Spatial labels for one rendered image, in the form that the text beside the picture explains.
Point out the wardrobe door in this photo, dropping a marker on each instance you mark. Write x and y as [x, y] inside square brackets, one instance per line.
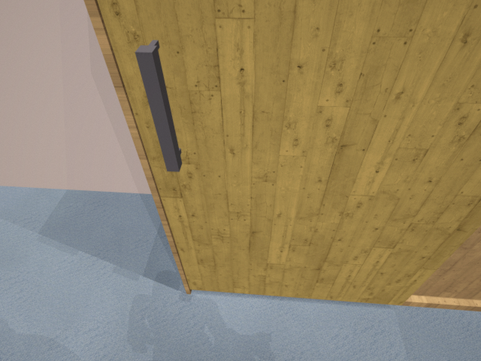
[460, 275]
[331, 149]

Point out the handle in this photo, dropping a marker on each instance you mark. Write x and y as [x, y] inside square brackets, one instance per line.
[154, 84]

